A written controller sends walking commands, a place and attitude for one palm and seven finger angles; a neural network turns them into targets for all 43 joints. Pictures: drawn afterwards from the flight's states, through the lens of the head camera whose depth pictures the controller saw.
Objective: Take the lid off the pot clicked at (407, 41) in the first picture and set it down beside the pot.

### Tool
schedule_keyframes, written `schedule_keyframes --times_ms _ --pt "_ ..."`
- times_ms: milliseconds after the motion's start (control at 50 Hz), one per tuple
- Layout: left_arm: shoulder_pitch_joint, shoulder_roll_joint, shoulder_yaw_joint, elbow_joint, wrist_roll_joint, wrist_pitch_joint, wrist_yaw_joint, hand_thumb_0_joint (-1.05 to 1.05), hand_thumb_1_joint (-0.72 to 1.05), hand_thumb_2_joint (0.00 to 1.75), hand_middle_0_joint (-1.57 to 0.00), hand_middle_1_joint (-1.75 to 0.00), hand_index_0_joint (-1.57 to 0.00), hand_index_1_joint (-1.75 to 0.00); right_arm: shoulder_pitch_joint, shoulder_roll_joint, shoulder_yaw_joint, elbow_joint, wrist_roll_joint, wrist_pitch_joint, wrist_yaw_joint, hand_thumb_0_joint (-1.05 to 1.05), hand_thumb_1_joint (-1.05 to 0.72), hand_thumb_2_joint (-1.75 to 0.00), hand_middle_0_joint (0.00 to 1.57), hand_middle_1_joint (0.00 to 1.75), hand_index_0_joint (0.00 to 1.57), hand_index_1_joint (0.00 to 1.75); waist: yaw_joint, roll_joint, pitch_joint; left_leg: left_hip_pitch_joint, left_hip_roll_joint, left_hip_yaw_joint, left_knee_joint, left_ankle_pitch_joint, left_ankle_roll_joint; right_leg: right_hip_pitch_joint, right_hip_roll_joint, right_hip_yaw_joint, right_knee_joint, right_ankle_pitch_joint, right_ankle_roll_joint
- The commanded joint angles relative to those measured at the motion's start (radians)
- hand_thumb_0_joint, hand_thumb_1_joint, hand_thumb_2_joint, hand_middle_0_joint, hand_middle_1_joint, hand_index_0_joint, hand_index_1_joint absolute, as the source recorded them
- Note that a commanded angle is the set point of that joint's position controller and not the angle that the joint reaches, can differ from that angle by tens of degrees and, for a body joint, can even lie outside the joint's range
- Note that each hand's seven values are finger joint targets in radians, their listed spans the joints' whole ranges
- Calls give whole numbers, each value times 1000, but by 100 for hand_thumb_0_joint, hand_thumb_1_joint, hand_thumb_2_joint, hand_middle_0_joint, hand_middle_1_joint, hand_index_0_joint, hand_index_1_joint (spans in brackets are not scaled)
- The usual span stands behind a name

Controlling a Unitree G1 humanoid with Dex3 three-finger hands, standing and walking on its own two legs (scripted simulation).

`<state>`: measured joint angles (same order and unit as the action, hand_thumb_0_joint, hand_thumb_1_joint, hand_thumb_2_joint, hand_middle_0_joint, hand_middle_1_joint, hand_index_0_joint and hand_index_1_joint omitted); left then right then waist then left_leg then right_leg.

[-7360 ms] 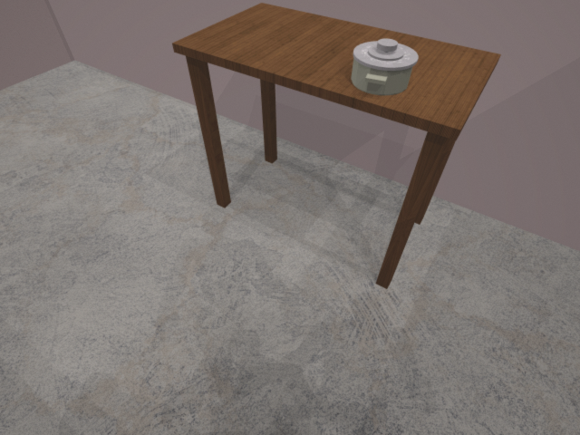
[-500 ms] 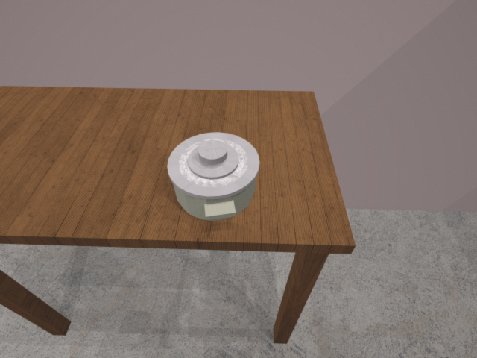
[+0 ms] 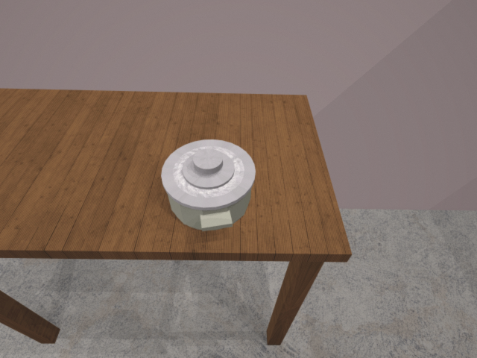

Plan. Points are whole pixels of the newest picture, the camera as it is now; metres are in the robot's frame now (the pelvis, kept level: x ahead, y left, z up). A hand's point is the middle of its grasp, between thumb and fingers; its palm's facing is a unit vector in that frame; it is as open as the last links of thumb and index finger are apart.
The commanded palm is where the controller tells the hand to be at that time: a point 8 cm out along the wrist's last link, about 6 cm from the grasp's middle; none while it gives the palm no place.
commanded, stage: look again from close up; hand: left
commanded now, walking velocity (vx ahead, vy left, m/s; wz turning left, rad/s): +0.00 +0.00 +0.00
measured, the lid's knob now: (208, 161) +0.42 +0.09 +0.11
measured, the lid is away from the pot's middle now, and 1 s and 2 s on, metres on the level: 0.00 0.00 0.00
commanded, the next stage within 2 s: shuffle to correct the standing spot in 1.04 s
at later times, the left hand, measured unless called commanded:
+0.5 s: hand out of the picture +0.00 +0.12 -0.18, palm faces +0.04 -0.99 -0.15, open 7.4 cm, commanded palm none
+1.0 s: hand out of the picture +0.01 +0.11 -0.18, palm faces +0.03 -0.99 -0.15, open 7.4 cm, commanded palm none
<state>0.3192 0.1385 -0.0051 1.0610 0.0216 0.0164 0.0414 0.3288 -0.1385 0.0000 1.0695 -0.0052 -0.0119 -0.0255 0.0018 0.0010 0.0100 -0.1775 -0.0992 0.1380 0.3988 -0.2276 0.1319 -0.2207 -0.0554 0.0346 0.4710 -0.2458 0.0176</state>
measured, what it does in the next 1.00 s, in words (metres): stands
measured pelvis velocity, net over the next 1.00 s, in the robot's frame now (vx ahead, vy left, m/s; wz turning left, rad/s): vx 0.03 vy -0.03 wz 0.00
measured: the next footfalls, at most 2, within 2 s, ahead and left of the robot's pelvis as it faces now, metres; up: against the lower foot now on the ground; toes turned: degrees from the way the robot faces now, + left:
left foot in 1.84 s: -0.03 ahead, +0.04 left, +0.00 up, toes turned +4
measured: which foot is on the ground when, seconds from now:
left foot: down 0.00-1.00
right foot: down 0.00-1.00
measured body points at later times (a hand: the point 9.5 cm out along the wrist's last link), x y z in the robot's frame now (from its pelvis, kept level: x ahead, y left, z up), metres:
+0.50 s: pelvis +0.02 -0.03 +0.00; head +0.03 -0.02 +0.45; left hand +0.00 +0.18 -0.16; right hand +0.02 -0.25 -0.16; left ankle +0.00 +0.02 -0.74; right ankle +0.01 -0.16 -0.74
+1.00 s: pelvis +0.03 -0.03 +0.00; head +0.04 -0.03 +0.45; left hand +0.01 +0.16 -0.16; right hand +0.01 -0.24 -0.16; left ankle +0.00 +0.02 -0.74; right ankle +0.01 -0.16 -0.74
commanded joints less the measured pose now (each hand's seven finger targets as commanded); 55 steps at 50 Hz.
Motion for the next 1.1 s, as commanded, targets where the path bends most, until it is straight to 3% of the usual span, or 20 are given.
schedule_keyframes --times_ms 0,200,240,300,320,380,420,560,620,680,820,900,920,1080 --pt "75 72 8 -15 -5 -20 7 0 90 90 -20 -30 -20 -30 44 -104 -18 -30 -2 -23 -10 0 -90 -90 20 30 20 30 1 4 38 18 228 -243 -135 68 -99 -54 -40 30 -45 73 -55" --pt "88 59 3 18 -6 -25 11 0 90 90 -20 -30 -20 -30 53 -85 -13 2 0 -27 -13 0 -90 -90 20 30 20 30 -2 1 44 37 216 -208 -92 139 -83 -39 -49 39 -64 114 -51" --pt "85 59 2 18 -6 -27 11 0 90 90 -20 -30 -20 -30 51 -84 -13 3 1 -28 -13 0 -90 -90 20 30 20 30 -3 -27 53 33 212 -201 -77 162 -79 -33 -50 46 -68 140 -54" --pt "90 55 1 28 -8 -28 12 0 90 90 -20 -30 -20 -30 56 -79 -10 14 0 -29 -15 0 -90 -90 20 30 20 30 -3 8 52 50 215 -199 -79 180 -81 -33 -50 43 -68 132 -53" --pt "87 59 2 27 -7 -27 11 0 90 90 -20 -30 -20 -30 53 -76 -10 13 2 -28 -15 0 -90 -90 20 30 20 30 -1 -8 59 41 217 -198 -75 187 -77 -30 -46 40 -72 137 -52" --pt "91 54 0 33 -8 -28 12 0 90 90 -20 -30 -20 -30 53 -77 -8 20 0 -29 -16 0 -90 -90 20 30 20 30 0 8 56 50 216 -197 -78 173 -79 -29 -50 44 -75 130 -53" --pt "84 59 0 33 -7 -29 10 0 90 90 -20 -30 -20 -30 52 -72 -7 21 2 -29 -15 0 -90 -90 20 30 20 30 0 -22 67 33 215 -193 -73 164 -75 -19 -49 44 -84 140 -52" --pt "86 55 -3 36 -8 -32 11 0 90 90 -20 -30 -20 -30 57 -70 -5 32 1 -30 -15 0 -90 -90 20 30 20 30 -1 1 71 38 213 -187 -72 156 -78 -18 -52 56 -90 147 -56" --pt "89 58 -2 36 -10 -35 10 0 90 90 -20 -30 -20 -30 60 -65 -5 38 2 -31 -15 0 -90 -90 20 30 20 30 2 -27 52 46 214 -186 -63 176 -74 1 -52 52 -94 165 -57" --pt "88 53 -4 38 -10 -35 12 0 90 90 -20 -30 -20 -30 67 -65 -4 44 1 -31 -15 0 -90 -90 20 30 20 30 -1 -4 62 51 215 -181 -66 178 -79 -8 -54 53 -91 161 -56" --pt "95 52 -5 42 -11 -37 10 0 90 90 -20 -30 -20 -30 73 -54 -3 54 3 -32 -16 0 -90 -90 20 30 20 30 1 -27 68 42 216 -181 -65 161 -74 -1 -49 55 -99 161 -56" --pt "99 42 -5 44 -11 -37 13 0 90 90 -20 -30 -20 -30 85 -50 -2 61 2 -34 -18 0 -90 -90 20 30 20 30 -2 5 61 53 217 -177 -63 193 -77 -2 -50 55 -93 166 -56" --pt "98 47 -4 45 -12 -36 11 0 90 90 -20 -30 -20 -30 82 -49 -2 61 3 -34 -18 0 -90 -90 20 30 20 30 1 -18 71 44 218 -183 -64 184 -73 0 -46 52 -96 160 -55" --pt "106 33 -5 52 -11 -36 13 0 90 90 -20 -30 -20 -30 92 -43 -2 67 2 -35 -20 0 -90 -90 20 30 20 30 -1 -1 77 49 219 -178 -68 184 -74 -9 -48 51 -93 154 -53"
